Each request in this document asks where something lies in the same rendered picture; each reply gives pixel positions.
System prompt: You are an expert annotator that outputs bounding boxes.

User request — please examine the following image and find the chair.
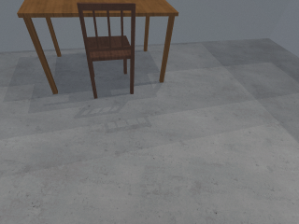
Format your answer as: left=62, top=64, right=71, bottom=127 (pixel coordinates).
left=77, top=2, right=136, bottom=99

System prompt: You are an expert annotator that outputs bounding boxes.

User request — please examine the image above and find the table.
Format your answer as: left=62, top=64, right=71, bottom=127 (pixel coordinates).
left=17, top=0, right=178, bottom=94

